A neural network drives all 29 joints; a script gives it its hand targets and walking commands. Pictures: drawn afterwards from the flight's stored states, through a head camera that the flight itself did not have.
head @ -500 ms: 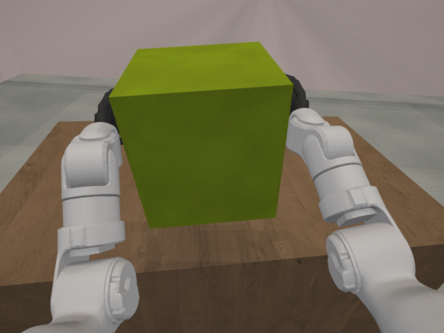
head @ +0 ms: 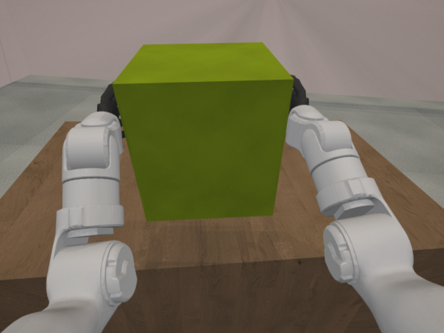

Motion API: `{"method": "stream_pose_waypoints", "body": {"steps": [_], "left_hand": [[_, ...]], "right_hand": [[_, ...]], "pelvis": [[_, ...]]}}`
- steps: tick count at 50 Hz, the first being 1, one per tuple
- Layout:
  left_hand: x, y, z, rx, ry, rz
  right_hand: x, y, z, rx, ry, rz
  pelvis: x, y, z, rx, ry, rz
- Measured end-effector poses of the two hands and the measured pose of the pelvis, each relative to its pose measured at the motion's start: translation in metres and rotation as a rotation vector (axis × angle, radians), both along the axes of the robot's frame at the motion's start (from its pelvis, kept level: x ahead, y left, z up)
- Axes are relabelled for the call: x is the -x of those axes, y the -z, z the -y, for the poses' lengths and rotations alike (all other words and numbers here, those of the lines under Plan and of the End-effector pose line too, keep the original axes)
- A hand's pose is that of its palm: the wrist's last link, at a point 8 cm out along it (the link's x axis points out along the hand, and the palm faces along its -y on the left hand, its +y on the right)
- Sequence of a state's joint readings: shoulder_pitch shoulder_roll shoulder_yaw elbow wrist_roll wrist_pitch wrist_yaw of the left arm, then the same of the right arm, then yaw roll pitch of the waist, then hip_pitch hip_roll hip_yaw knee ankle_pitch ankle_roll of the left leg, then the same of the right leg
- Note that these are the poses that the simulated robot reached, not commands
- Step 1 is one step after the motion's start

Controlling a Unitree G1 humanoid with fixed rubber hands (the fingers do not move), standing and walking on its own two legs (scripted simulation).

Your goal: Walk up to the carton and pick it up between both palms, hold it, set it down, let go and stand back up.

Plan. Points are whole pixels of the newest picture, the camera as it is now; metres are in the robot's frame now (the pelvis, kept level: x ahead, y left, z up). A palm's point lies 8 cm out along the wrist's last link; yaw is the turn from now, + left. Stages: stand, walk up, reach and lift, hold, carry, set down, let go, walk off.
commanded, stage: hold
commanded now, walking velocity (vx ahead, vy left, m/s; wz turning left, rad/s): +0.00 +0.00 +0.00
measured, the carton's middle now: (206, 128) +0.40 +0.01 +0.26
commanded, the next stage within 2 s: none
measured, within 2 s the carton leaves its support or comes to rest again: neither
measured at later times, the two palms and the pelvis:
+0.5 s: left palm (114, 128) +0.38 +0.16 +0.27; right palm (295, 119) +0.39 -0.15 +0.28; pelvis +0.01 +0.00 +0.00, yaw +0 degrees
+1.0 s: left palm (116, 129) +0.38 +0.16 +0.27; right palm (298, 121) +0.38 -0.15 +0.28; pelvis +0.01 +0.00 +0.00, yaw +0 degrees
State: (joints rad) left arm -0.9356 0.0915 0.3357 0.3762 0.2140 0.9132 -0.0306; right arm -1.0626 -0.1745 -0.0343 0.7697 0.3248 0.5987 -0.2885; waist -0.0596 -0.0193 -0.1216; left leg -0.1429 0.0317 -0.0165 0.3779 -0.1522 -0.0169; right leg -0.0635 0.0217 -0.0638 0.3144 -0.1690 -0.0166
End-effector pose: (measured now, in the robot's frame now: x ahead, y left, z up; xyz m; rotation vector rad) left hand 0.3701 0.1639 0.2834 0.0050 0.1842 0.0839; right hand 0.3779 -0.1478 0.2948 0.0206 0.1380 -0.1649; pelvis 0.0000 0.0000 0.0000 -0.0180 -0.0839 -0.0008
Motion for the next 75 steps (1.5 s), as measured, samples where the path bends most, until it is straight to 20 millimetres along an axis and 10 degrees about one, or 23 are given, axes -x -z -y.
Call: {"method": "stream_pose_waypoints", "body": {"steps": [75], "left_hand": [[-0.003, 0.004, 0.0, -0.012, 0.004, 0.005]], "right_hand": [[-0.001, 0.007, 0.0, -0.003, 0.004, -0.016]], "pelvis": [[-0.001, 0.0, -0.003, 0.002, 0.006, -0.002]]}}
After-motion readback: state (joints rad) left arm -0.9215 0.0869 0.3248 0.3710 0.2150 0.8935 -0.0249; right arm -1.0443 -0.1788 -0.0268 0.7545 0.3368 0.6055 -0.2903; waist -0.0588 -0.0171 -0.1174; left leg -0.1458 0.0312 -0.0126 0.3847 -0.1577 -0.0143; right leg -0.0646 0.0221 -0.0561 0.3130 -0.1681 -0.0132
